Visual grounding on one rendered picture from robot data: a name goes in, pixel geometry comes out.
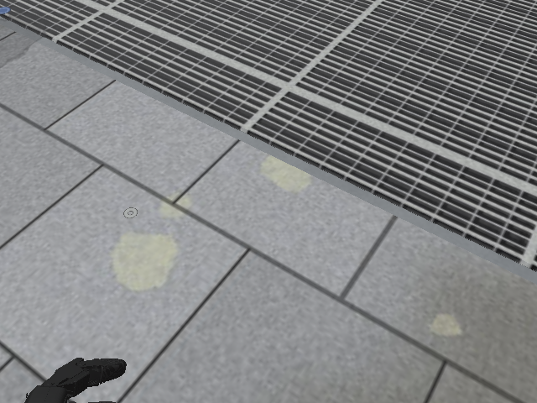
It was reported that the left robot hand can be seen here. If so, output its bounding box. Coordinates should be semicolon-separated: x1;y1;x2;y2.
24;358;127;403

